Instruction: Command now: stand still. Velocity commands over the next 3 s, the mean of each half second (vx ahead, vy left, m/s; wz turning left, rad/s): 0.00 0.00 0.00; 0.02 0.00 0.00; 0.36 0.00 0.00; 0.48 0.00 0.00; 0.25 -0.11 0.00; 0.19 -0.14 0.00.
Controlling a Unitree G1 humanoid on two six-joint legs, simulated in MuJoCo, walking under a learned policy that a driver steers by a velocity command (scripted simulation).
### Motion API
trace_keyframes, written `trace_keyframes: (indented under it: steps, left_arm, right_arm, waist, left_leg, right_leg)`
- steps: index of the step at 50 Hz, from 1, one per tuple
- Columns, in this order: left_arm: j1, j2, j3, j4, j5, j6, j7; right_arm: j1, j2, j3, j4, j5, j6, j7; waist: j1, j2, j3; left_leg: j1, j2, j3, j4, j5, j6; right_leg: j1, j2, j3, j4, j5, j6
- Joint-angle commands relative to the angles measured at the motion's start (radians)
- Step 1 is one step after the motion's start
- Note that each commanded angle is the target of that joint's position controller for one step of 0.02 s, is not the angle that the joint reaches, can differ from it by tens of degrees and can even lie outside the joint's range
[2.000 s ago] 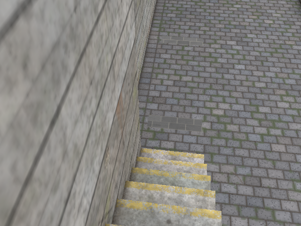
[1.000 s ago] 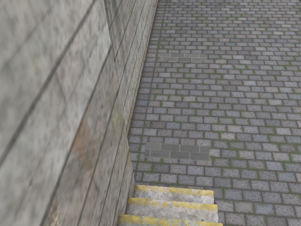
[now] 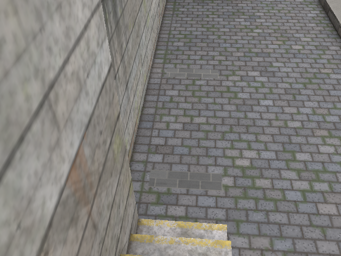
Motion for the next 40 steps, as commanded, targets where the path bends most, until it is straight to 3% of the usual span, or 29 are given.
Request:
trace_keyframes:
  steps: [1,6,7,8,13,15,19,20,21,23,40]
  left_arm:
    - [0.033,0.096,0.020,-0.048,-0.004,-0.010,-0.004]
    - [0.045,0.100,0.020,-0.056,-0.004,-0.014,-0.002]
    - [0.045,0.100,0.021,-0.052,-0.003,-0.014,-0.004]
    - [0.049,0.101,0.021,-0.053,-0.004,-0.014,-0.005]
    - [0.056,0.100,0.019,-0.049,-0.004,-0.013,-0.004]
    - [0.037,0.097,0.019,-0.059,-0.002,-0.008,0.001]
    - [0.038,0.097,0.020,-0.059,-0.003,-0.006,0.001]
    - [0.021,0.098,0.020,-0.066,-0.008,-0.001,0.007]
    - [0.035,0.097,0.020,-0.061,-0.001,-0.003,0.004]
    - [0.015,0.098,0.020,-0.069,-0.005,0.004,0.010]
    - [-0.016,0.095,0.024,-0.079,-0.001,0.005,0.006]
  right_arm:
    - [0.027,-0.099,-0.019,-0.022,0.008,-0.005,0.000]
    - [0.041,-0.099,-0.022,-0.023,0.003,-0.005,0.000]
    - [0.041,-0.085,-0.020,-0.020,0.025,0.002,-0.004]
    - [0.045,-0.090,-0.020,-0.022,0.025,0.005,-0.006]
    - [0.055,-0.095,-0.021,-0.023,0.017,0.005,-0.009]
    - [0.051,-0.090,-0.023,-0.020,0.023,-0.002,-0.009]
    - [0.049,-0.086,-0.023,-0.018,0.020,-0.005,-0.010]
    - [0.040,-0.091,-0.024,-0.024,0.008,-0.011,-0.009]
    - [0.046,-0.084,-0.024,-0.016,0.019,-0.008,-0.010]
    - [0.038,-0.087,-0.024,-0.022,0.008,-0.015,-0.009]
    - [0.020,-0.081,-0.031,-0.021,0.010,-0.015,-0.005]
  waist:
    - [0.007,-0.043,0.083]
    - [0.007,-0.050,0.077]
    - [0.012,-0.056,0.079]
    - [0.012,-0.051,0.077]
    - [0.011,-0.036,0.070]
    - [0.004,-0.030,0.064]
    - [0.004,-0.024,0.059]
    - [-0.007,-0.029,0.064]
    - [0.007,-0.021,0.058]
    - [-0.004,-0.025,0.062]
    - [-0.005,-0.022,0.060]
  left_leg:
    - [-0.033,0.103,-0.108,-0.038,-0.031,0.015]
    - [-0.026,0.103,-0.101,-0.029,-0.018,0.010]
    - [-0.044,0.112,-0.104,-0.027,-0.016,0.010]
    - [-0.043,0.111,-0.104,-0.026,-0.018,0.009]
    - [-0.038,0.113,-0.104,-0.024,-0.013,0.007]
    - [-0.031,0.116,-0.103,-0.029,0.006,0.006]
    - [-0.029,0.118,-0.105,-0.035,0.016,0.009]
    - [-0.016,0.116,-0.100,-0.045,0.026,0.008]
    - [-0.029,0.119,-0.104,-0.034,0.022,0.010]
    - [-0.015,0.117,-0.099,-0.046,0.035,0.009]
    - [-0.009,0.116,-0.105,-0.071,0.028,0.017]
  right_leg:
    - [-0.064,-0.205,0.207,-0.086,0.060,0.037]
    - [-0.048,-0.203,0.207,-0.072,0.160,0.043]
    - [-0.036,-0.208,0.203,-0.081,0.184,0.049]
    - [-0.028,-0.209,0.205,-0.076,0.200,0.051]
    - [-0.015,-0.207,0.197,-0.064,0.241,0.046]
    - [-0.013,-0.205,0.185,-0.050,0.294,0.038]
    - [-0.004,-0.204,0.178,-0.041,0.291,0.030]
    - [-0.022,-0.198,0.171,-0.030,0.303,0.034]
    - [-0.002,-0.203,0.173,-0.040,0.289,0.028]
    - [-0.018,-0.196,0.165,-0.029,0.293,0.030]
    - [-0.028,-0.194,0.165,-0.042,0.194,0.021]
